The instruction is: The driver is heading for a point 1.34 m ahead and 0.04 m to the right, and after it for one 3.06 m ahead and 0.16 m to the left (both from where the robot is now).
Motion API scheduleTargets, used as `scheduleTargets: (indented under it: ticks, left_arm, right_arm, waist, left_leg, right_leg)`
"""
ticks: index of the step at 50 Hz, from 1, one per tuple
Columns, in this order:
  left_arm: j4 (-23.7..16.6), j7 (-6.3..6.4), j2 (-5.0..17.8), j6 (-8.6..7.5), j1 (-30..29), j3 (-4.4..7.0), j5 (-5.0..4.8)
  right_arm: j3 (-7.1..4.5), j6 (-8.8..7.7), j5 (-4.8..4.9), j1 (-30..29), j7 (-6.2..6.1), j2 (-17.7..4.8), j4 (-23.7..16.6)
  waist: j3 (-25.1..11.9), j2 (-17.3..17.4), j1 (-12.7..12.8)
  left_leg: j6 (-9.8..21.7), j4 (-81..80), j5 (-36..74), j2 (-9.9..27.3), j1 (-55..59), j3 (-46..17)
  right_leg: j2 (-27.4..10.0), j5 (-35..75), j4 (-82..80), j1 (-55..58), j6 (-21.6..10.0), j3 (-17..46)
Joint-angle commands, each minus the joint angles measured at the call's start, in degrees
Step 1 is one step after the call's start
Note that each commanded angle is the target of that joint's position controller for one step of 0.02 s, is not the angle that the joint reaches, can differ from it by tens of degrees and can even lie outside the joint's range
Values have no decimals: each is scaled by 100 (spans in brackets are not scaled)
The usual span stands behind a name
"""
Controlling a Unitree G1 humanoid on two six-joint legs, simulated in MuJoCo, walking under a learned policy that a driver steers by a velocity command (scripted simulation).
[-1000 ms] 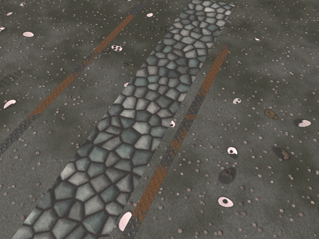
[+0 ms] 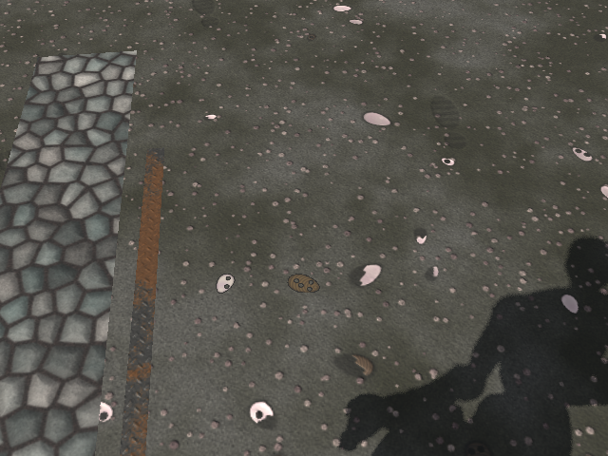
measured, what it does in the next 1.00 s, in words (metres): walks ahead: right foot, then left foot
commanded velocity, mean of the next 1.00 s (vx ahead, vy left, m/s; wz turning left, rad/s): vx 0.50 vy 0.00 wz -0.25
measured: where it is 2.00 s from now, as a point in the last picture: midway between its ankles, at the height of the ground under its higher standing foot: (370, 240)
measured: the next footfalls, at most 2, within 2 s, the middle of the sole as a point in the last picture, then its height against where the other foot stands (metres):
right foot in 0.38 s outside the picture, level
left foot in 0.94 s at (351, 349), level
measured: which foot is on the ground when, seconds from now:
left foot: down 0.00-0.38, up 0.40-0.92, down 0.94-1.00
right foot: up 0.00-0.36, down 0.38-0.96, up 0.98-1.00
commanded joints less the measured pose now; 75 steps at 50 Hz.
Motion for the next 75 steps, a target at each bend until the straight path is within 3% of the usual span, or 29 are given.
scheduleTargets:
  ticks: [1,9,14,16,18,19,20,21,22,25,31,36,42,45,47,48,49,50,51,52,53,57,63,68,71,72,73,74,75]
  left_arm:
    - [-447,-27,147,35,208,65,-23]
    - [-1068,-207,132,-20,-1038,-9,44]
    - [-1520,-385,184,4,-1780,-19,19]
    - [-1607,-413,336,26,-1635,58,38]
    - [-1333,-378,731,52,-376,303,44]
    - [-1039,-269,1190,92,745,531,38]
    - [-1058,-205,1953,70,706,635,6]
    - [-1226,-220,1489,-19,975,478,57]
    - [-1072,-261,1096,-85,860,357,132]
    - [-1250,-257,556,-135,-297,154,171]
    - [-937,-136,702,-257,-57,171,142]
    - [-661,-65,773,-241,244,159,159]
    - [-296,-36,863,-167,499,201,155]
    - [-347,40,1035,-79,240,238,168]
    - [-439,112,1067,-6,66,214,172]
    - [-606,135,808,-80,358,95,321]
    - [-660,6,206,-248,832,-104,312]
    - [-718,-100,775,-433,358,-3,127]
    - [-940,-144,859,-517,-245,3,-33]
    - [-1022,-120,784,-553,-516,-21,58]
    - [-1047,-70,829,-526,-566,30,201]
    - [-1078,-5,604,-302,-306,10,303]
    - [-1332,-34,321,-327,-1538,-111,244]
    - [-1437,-151,627,-458,-1839,27,137]
    - [-1221,-90,957,-537,-659,223,205]
    - [-1151,-31,1310,-516,262,313,256]
    - [-905,-91,1613,-427,541,396,278]
    - [-1057,-101,994,-405,321,280,183]
    - [-1078,-72,713,-368,135,198,168]
  right_arm:
    - [-132,-99,5,91,23,-480,-142]
    - [-256,-6,37,371,-23,-946,56]
    - [-311,174,166,741,-45,-1196,176]
    - [-351,259,199,693,-69,-1331,162]
    - [-365,360,213,551,-124,-1391,95]
    - [-279,352,123,619,-157,-1182,0]
    - [23,199,-113,1214,-54,-270,-339]
    - [-6,-59,101,822,38,-659,-352]
    - [-117,-138,346,292,82,-997,-445]
    - [-117,-54,120,283,4,-896,-368]
    - [-76,212,4,-73,-24,-544,-480]
    - [6,159,119,-786,100,-361,-607]
    - [33,115,185,-1336,339,-380,-962]
    - [-52,121,148,-858,399,-564,-960]
    - [-298,165,130,554,318,-1012,-669]
    - [-452,211,111,1394,226,-1585,-601]
    - [-433,196,173,1417,236,-1600,-626]
    - [-337,225,189,1431,216,-1184,-615]
    - [-290,245,158,1138,174,-1008,-705]
    - [-256,249,134,787,173,-940,-787]
    - [-222,239,109,526,156,-820,-881]
    - [-236,233,97,403,70,-879,-963]
    - [-289,362,207,869,-89,-1040,-797]
    - [-293,471,217,1106,-127,-1026,-735]
    - [-192,467,158,844,-106,-695,-880]
    - [-65,433,37,931,-97,-328,-1012]
    - [-15,375,242,1704,-86,-255,-1175]
    - [-135,394,298,1565,-106,-872,-974]
    - [-208,435,237,947,-96,-1085,-1053]
  waist:
    - [-216,618,35]
    - [62,415,-274]
    - [286,489,-493]
    - [127,637,-296]
    - [-593,658,462]
    - [-1175,241,932]
    - [-1619,-1498,256]
    - [-2612,-968,633]
    - [-1794,-510,707]
    - [-798,5,-4]
    - [-281,1,-49]
    - [9,-168,314]
    - [310,-100,488]
    - [-171,-333,163]
    - [-1019,-231,-597]
    - [-1756,714,-738]
    - [-2479,1915,-350]
    - [-2298,1196,-671]
    - [-1478,812,-653]
    - [-838,132,-416]
    - [-644,21,-213]
    - [-394,372,118]
    - [-310,627,-360]
    - [-336,842,-378]
    - [-950,837,302]
    - [-1757,11,592]
    - [-2097,-2019,168]
    - [-1502,-1076,334]
    - [-843,-512,475]
  left_leg:
    - [952,-1484,202,1621,794,-1407]
    - [855,-1520,1224,1561,1198,47]
    - [642,-1218,1255,1833,1941,346]
    - [519,-636,2659,1880,2162,550]
    - [305,1191,4266,1639,1907,897]
    - [44,2885,3265,1417,621,918]
    - [-298,5053,-2110,379,-2164,634]
    - [-207,5846,-2600,171,-2759,-769]
    - [-81,5831,-2019,451,-3206,-826]
    - [-67,4660,-964,1091,-2168,-801]
    - [-390,3249,256,1037,-2239,-627]
    - [-266,1572,1732,804,-2136,-424]
    - [130,972,959,579,-2680,-437]
    - [408,961,229,144,-1720,-26]
    - [734,742,478,-182,408,30]
    - [1307,884,933,1055,2360,-1739]
    - [2344,-77,-170,2169,4041,-4889]
    - [2017,-479,-1047,1996,4017,-4835]
    - [1751,-540,-970,1815,3262,-4001]
    - [1623,-658,-332,1604,2255,-3418]
    - [1553,-742,294,1430,1610,-3044]
    - [1606,-1031,1470,1061,466,-2321]
    - [1104,-792,942,561,109,-1852]
    - [936,-174,340,873,860,-2756]
    - [566,1154,561,508,524,-2613]
    - [319,2832,-754,38,-304,-1956]
    - [66,4358,-2778,-408,-2295,-1403]
    - [-31,5020,-2398,74,-2854,-1524]
    - [-79,5154,-1826,233,-2946,-1364]
  right_leg:
    - [-679,356,-15,-967,24,177]
    - [-678,2200,-2167,-1414,100,-180]
    - [-502,1716,-3072,-1376,-92,-617]
    - [-214,1094,-3244,-912,-298,-896]
    - [379,1092,-3680,829,-622,-1243]
    - [174,1278,-3754,2710,-910,-583]
    - [-1490,637,-4185,4769,-1882,2633]
    - [-2021,28,-5220,5119,-2212,4384]
    - [-1846,566,-5272,4671,-1831,3454]
    - [-1230,2206,-5384,2338,-1361,1612]
    - [-913,3039,-5963,1737,-1298,608]
    - [-822,2371,-6101,2055,-933,32]
    - [-1340,2882,-5732,3258,-811,-186]
    - [-1294,5319,-4882,3435,-574,-508]
    - [-924,6188,-2869,2756,-258,-897]
    - [-509,3923,-832,1100,28,-1057]
    - [688,-1050,1009,-1042,387,-353]
    - [299,-932,1313,-1692,224,423]
    - [46,-511,1085,-1917,137,300]
    - [-177,-202,550,-1800,123,186]
    - [-359,9,36,-1444,166,162]
    - [-466,271,-917,-907,481,-49]
    - [-14,2295,-3316,-351,675,-222]
    - [180,1821,-4196,1,477,0]
    - [-282,1639,-4535,1937,-55,202]
    - [-1373,1463,-4491,3446,-433,1313]
    - [-2433,71,-4999,4686,-1311,3955]
    - [-2327,-932,-5206,4259,-1154,3893]
    - [-2050,-656,-5243,3607,-899,2887]
Velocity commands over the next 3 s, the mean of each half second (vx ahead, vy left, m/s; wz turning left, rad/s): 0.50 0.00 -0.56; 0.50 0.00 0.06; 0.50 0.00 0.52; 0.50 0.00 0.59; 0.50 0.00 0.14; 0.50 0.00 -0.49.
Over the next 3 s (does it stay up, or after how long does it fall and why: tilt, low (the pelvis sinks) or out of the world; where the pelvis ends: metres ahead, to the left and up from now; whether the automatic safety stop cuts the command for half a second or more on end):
stays up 1.63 0.13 -0.01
